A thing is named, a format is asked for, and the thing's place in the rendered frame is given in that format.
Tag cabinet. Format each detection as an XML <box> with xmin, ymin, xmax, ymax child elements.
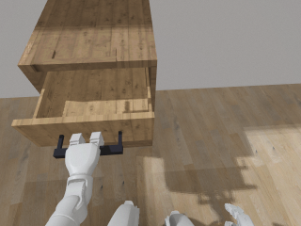
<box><xmin>17</xmin><ymin>0</ymin><xmax>158</xmax><ymax>148</ymax></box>

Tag handle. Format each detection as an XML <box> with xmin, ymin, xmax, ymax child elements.
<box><xmin>43</xmin><ymin>56</ymin><xmax>118</xmax><ymax>71</ymax></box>
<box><xmin>53</xmin><ymin>131</ymin><xmax>123</xmax><ymax>159</ymax></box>

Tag drawer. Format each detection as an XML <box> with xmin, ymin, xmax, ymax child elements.
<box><xmin>11</xmin><ymin>67</ymin><xmax>155</xmax><ymax>147</ymax></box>

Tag robot right hand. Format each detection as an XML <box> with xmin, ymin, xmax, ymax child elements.
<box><xmin>224</xmin><ymin>203</ymin><xmax>255</xmax><ymax>226</ymax></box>

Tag robot thigh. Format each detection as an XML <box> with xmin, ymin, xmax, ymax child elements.
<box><xmin>165</xmin><ymin>213</ymin><xmax>195</xmax><ymax>226</ymax></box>
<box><xmin>107</xmin><ymin>203</ymin><xmax>140</xmax><ymax>226</ymax></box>

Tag right robot thigh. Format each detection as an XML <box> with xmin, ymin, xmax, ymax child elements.
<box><xmin>165</xmin><ymin>213</ymin><xmax>195</xmax><ymax>226</ymax></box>

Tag left robot forearm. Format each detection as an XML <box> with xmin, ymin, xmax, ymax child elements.
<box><xmin>45</xmin><ymin>173</ymin><xmax>93</xmax><ymax>226</ymax></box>

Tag left robot thigh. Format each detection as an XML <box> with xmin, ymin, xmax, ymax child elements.
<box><xmin>107</xmin><ymin>203</ymin><xmax>140</xmax><ymax>226</ymax></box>

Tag robot left hand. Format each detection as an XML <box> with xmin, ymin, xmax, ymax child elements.
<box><xmin>65</xmin><ymin>131</ymin><xmax>104</xmax><ymax>176</ymax></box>

